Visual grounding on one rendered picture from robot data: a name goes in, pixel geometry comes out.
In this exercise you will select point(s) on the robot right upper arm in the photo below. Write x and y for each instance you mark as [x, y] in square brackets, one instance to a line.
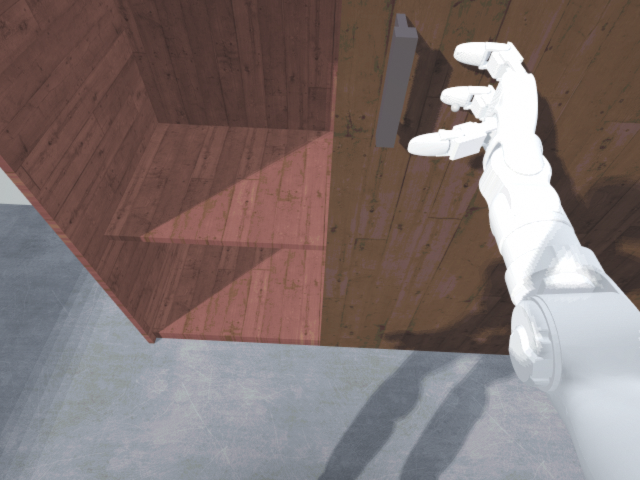
[583, 351]

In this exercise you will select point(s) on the robot right hand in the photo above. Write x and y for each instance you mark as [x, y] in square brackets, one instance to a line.
[514, 104]

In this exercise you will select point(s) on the wardrobe door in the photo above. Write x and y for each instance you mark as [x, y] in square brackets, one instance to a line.
[411, 262]

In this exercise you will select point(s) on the right robot forearm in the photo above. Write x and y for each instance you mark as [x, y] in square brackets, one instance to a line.
[540, 249]

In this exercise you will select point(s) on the handle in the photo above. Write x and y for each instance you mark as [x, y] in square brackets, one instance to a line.
[402, 51]

